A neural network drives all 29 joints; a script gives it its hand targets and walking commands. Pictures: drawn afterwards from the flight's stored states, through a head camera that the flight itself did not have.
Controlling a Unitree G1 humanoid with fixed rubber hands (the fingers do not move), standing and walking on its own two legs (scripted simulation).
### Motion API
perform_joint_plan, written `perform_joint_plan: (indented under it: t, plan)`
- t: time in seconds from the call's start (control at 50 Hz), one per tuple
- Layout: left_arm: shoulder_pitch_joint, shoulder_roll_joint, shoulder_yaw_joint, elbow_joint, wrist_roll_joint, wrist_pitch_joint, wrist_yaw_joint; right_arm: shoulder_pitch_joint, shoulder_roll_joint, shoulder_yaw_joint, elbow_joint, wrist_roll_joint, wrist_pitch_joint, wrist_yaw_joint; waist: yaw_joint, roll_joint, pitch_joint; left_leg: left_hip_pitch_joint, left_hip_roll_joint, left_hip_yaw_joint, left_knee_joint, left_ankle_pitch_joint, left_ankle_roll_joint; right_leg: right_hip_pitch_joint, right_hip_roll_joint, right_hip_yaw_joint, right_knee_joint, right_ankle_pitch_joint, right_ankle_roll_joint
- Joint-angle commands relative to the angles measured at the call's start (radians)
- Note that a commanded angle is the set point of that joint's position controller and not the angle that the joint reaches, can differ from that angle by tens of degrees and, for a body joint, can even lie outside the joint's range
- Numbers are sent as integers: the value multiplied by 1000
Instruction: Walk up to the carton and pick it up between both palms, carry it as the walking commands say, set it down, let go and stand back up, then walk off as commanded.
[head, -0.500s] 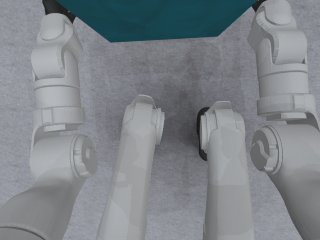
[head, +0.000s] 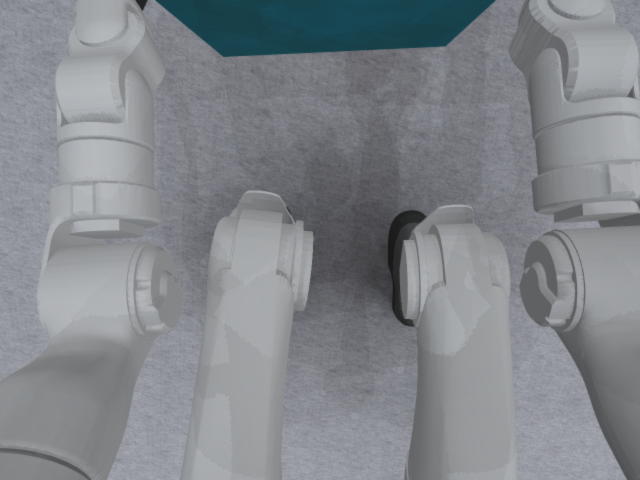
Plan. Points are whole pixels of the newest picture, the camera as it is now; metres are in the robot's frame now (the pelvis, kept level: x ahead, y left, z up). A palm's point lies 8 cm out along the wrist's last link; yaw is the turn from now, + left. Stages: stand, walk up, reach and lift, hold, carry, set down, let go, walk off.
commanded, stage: set down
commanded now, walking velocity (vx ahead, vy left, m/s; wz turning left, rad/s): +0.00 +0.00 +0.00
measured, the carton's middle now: out of the picture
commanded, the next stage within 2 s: none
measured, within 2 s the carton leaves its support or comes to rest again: rests again in 0.98 s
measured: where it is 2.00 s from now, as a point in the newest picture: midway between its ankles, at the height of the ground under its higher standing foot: (338, 282)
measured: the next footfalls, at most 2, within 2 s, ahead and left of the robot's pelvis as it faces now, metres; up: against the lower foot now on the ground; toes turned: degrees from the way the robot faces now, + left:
none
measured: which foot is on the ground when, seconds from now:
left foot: down 0.00-1.00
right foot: down 0.00-1.00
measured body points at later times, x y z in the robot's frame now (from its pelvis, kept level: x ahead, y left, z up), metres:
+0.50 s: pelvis -0.01 +0.00 -0.03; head +0.36 +0.02 +0.21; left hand +0.52 +0.23 -0.20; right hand +0.56 -0.15 -0.20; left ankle +0.13 +0.13 -0.38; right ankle +0.13 -0.13 -0.38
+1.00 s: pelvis +0.01 -0.01 -0.04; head +0.38 +0.01 +0.19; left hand +0.52 +0.23 -0.22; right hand +0.57 -0.14 -0.22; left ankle +0.13 +0.12 -0.38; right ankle +0.13 -0.13 -0.38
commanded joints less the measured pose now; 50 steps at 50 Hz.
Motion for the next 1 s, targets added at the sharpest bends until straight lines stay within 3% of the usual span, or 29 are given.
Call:
perform_joint_plan:
  t: [0.0,0.04,0.06,0.1,0.12,0.14,0.16,0.22,0.26,0.34,0.36,0.38,0.4,0.44,0.46,0.5,0.52,0.54,0.58,0.62,0.64,0.68,0.7,0.76,0.84,0.86,0.88,0.9,0.98]
  plan:
    - [-780,-892,-543,-273,-179,-103,-339,-728,921,444,-213,137,-145,400,79,67,-2236,860,-8,128,-147,535,38,557,11,-191,-91,364,-80]
    - [-845,-856,-568,-342,-214,-114,-329,-813,850,438,-325,165,-166,394,57,101,-2326,937,-4,118,-127,568,31,550,9,-191,-77,381,-86]
    - [-856,-894,-596,-366,-247,-117,-318,-829,863,459,-381,168,-167,385,13,45,-2430,1006,-14,94,-134,649,36,626,15,-210,-75,435,-72]
    - [-867,-862,-574,-398,-241,-117,-294,-887,829,466,-475,197,-177,368,58,77,-2518,1033,-19,115,-106,633,42,666,15,-203,-62,423,-76]
    - [-837,-873,-588,-428,-258,-121,-284,-852,831,473,-459,186,-171,362,38,51,-2520,1074,-26,102,-121,667,44,677,17,-211,-52,444,-66]
    - [-859,-863,-584,-308,-255,-122,-283,-782,837,435,-296,148,-162,366,-9,30,-2362,1007,-15,94,-123,559,35,573,15,-222,-51,344,-83]
    - [-875,-873,-571,-283,-244,-110,-288,-765,828,411,-233,143,-152,365,-17,96,-2290,983,-14,113,-112,505,27,585,5,-199,-72,320,-91]
    - [-828,-922,-586,-176,-251,-90,-302,-749,817,381,-152,104,-144,391,-53,81,-2144,947,-4,89,-152,369,28,445,-11,-232,-71,185,-93]
    - [-834,-907,-517,-67,-202,-90,-316,-763,835,364,-65,72,-141,399,-3,98,-2003,798,-7,106,-145,252,33,407,-20,-210,-83,105,-104]
    - [-941,-912,-517,-231,-241,-102,-323,-843,841,357,-214,108,-143,415,-51,59,-2216,867,-15,109,-136,357,38,498,-17,-226,-74,223,-91]
    - [-914,-878,-493,-210,-209,-105,-326,-833,894,350,-175,114,-141,410,4,54,-2191,814,-12,133,-125,352,41,514,-13,-215,-79,220,-85]
    - [-851,-914,-490,-151,-215,-101,-328,-822,883,364,-184,106,-149,402,-11,41,-2198,809,-17,134,-113,376,41,549,-12,-213,-69,260,-85]
    - [-856,-880,-469,-129,-183,-109,-329,-833,890,373,-130,120,-155,405,39,68,-2144,771,-9,143,-96,366,44,484,-10,-200,-66,230,-81]
    - [-876,-856,-484,-217,-199,-118,-321,-875,848,405,-242,137,-164,401,32,49,-2248,808,-6,147,-90,425,41,573,-13,-201,-66,291,-75]
    - [-863,-848,-483,-211,-190,-116,-328,-869,845,399,-226,140,-167,395,62,98,-2203,755,-3,157,-85,401,44,572,-18,-180,-53,283,-82]
    - [-893,-774,-442,-320,-195,-134,-317,-867,896,448,-305,160,-152,383,106,-21,-2358,782,-12,169,-68,481,54,694,-3,-180,-54,364,-66]
    - [-936,-737,-437,-317,-188,-135,-319,-892,911,458,-299,181,-152,376,146,12,-2352,771,-2,188,-60,471,55,713,-1,-164,-54,369,-74]
    - [-872,-760,-445,-204,-188,-135,-327,-873,873,453,-198,164,-152,370,120,-20,-2176,676,4,166,-72,410,68,619,-12,-173,-46,302,-62]
    - [-857,-734,-390,-149,-146,-136,-342,-898,918,462,-182,174,-158,359,186,-17,-2103,544,11,194,-56,348,69,634,-10,-139,-73,273,-59]
    - [-799,-756,-426,-176,-163,-133,-359,-880,876,475,-284,166,-169,348,151,-39,-2176,564,9,192,-44,419,64,727,-11,-144,-65,357,-55]
    - [-847,-731,-430,-228,-180,-142,-356,-864,936,509,-314,178,-156,339,166,-97,-2279,580,12,199,-38,438,62,805,-8,-141,-60,410,-46]
    - [-769,-754,-408,-133,-181,-138,-369,-876,926,482,-264,159,-163,328,145,-89,-2209,570,3,192,-31,399,69,775,-8,-146,-68,364,-47]
    - [-830,-768,-436,-138,-184,-143,-374,-829,914,449,-194,152,-163,329,120,-43,-2135,562,12,178,-45,391,60,708,-15,-147,-59,348,-54]
    - [-802,-752,-430,-106,-146,-138,-386,-774,916,430,-151,135,-173,336,144,6,-2039,494,12,187,-57,386,53,670,-10,-147,-56,338,-59]
    - [-782,-812,-492,-156,-185,-156,-392,-617,943,373,-29,107,-171,359,41,61,-2012,547,11,166,-47,410,38,579,-5,-164,-25,346,-83]
    - [-779,-803,-494,-154,-182,-166,-386,-653,918,392,-77,126,-185,358,73,82,-2053,565,11,176,-46,451,38,567,-6,-166,-12,367,-79]
    - [-785,-804,-514,-284,-208,-172,-376,-672,924,417,-212,142,-190,352,58,68,-2197,655,2,171,-32,543,39,653,2,-161,-15,443,-84]
    - [-775,-771,-478,-210,-190,-164,-374,-730,902,428,-205,129,-195,355,96,35,-2137,622,4,160,-22,530,43,617,-5,-162,-8,421,-77]
    - [-784,-795,-508,-147,-209,-162,-366,-694,911,413,-138,123,-193,360,44,-19,-2021,617,2,151,-46,455,36,514,-4,-187,-22,327,-83]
